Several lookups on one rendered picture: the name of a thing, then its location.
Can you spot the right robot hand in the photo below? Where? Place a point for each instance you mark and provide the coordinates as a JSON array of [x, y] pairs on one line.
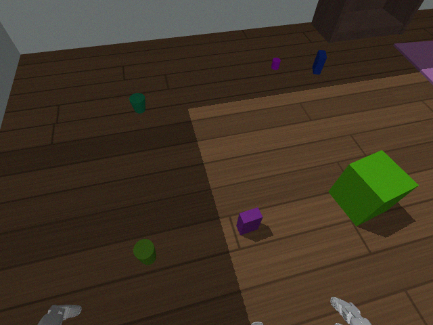
[[350, 313]]

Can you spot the left robot hand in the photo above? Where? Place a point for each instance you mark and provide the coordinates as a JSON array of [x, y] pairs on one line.
[[57, 313]]

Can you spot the bookshelf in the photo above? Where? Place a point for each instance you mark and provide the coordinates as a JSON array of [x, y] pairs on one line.
[[342, 20]]

